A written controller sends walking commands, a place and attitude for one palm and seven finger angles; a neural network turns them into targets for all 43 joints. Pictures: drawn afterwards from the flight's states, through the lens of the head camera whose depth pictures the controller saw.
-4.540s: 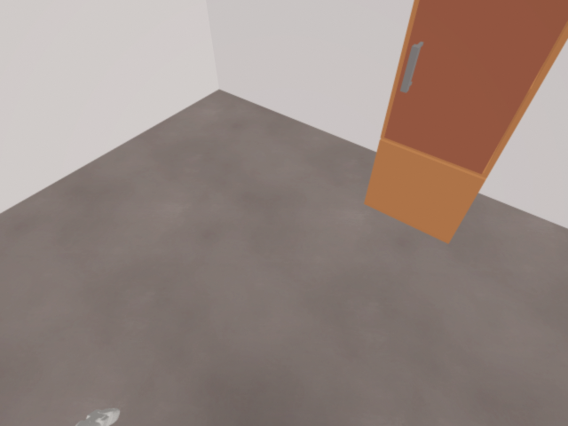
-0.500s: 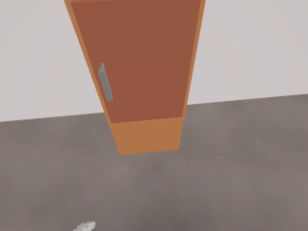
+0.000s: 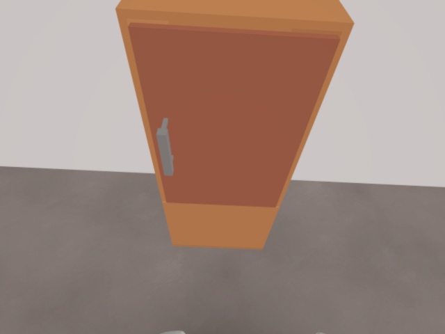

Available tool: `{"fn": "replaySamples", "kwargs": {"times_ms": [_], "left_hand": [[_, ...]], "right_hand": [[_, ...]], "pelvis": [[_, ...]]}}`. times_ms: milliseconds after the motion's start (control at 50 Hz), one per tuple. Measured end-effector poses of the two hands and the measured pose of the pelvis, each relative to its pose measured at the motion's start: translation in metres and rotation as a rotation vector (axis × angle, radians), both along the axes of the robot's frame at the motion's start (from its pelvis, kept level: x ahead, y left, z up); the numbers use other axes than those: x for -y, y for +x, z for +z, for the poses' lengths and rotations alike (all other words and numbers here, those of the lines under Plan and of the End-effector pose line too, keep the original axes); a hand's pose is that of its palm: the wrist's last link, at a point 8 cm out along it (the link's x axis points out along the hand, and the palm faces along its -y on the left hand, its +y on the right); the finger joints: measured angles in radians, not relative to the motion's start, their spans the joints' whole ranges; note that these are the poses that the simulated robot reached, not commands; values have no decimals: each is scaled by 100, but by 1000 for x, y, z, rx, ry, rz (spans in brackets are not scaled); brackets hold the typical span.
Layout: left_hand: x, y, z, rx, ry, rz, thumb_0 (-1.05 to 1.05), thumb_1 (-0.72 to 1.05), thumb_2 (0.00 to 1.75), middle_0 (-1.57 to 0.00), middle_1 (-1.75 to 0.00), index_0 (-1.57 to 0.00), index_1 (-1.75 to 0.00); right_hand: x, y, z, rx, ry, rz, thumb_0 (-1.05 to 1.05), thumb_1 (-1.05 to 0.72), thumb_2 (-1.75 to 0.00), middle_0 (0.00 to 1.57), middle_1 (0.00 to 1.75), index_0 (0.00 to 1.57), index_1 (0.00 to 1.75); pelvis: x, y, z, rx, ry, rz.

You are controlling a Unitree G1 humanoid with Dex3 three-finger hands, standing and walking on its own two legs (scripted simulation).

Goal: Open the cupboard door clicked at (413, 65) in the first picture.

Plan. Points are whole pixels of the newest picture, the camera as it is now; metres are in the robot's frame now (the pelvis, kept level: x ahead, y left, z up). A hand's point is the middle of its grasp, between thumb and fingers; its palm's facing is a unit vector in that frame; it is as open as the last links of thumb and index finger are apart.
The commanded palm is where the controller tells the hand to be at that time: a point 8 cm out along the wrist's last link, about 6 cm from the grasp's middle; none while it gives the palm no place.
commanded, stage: come to a stop and stand still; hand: left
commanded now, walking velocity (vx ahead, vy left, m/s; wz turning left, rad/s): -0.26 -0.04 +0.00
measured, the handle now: (167, 147) +0.52 +0.20 -0.03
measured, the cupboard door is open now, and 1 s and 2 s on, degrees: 0 0 0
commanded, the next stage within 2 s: look again from close up in 1.58 s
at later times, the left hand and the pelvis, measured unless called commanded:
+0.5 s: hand out of the picture -0.02 +0.12 -0.14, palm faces +0.13 -0.96 -0.27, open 7.4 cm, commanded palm none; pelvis -0.05 -0.07 +0.01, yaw +2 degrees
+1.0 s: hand out of the picture -0.04 +0.16 -0.17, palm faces +0.05 -0.98 -0.17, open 7.4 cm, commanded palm none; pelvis -0.05 -0.02 +0.01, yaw +2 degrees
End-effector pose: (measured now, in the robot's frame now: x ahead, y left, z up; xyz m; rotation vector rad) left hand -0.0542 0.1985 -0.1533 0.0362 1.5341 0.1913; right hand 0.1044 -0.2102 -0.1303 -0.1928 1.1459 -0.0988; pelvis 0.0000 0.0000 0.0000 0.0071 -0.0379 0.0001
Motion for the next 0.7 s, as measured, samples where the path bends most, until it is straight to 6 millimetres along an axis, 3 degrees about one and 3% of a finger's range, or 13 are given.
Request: {"fn": "replaySamples", "kwargs": {"times_ms": [80, 180, 240, 420, 540, 700], "left_hand": [[-3, 15, 9, 39, 46, -20, 1, 91, 90, -20, -30, -20, -30], [-5, 30, 16, 142, 134, -34, 1, 91, 90, -20, -30, -20, -30], [3, 29, 16, 201, 177, -45, 1, 91, 90, -20, -30, -20, -30], [32, 24, 41, 240, 152, -44, 1, 90, 90, -20, -30, -20, -30], [25, 12, 44, 255, 156, -16, 1, 91, 90, -20, -30, -20, -30], [-8, -32, 22, 147, 111, 6, 1, 90, 90, -20, -30, -20, -30]], "right_hand": [[9, -10, -7, -19, 24, -41, -2, -93, -89, 20, 30, 20, 30], [46, -30, -18, -38, 30, -48, -2, -93, -89, 20, 30, 20, 30], [70, -44, -28, -50, 43, -61, -1, -93, -89, 20, 30, 20, 30], [106, -112, -12, -167, 26, -79, 0, -91, -89, 19, 30, 20, 30], [104, -155, -8, -291, 1, -57, 1, -91, -89, 19, 30, 19, 30], [63, -171, -4, -248, -18, -51, 1, -91, -89, 19, 30, 19, 30]], "pelvis": [[8, -12, 2, 2, -3, 1], [33, -28, -4, 12, 7, 1], [51, -35, -12, 18, 30, 6], [69, -48, 11, -23, 50, 25], [63, -59, 14, -44, 43, 47], [31, -75, 7, -52, -2, 35]]}}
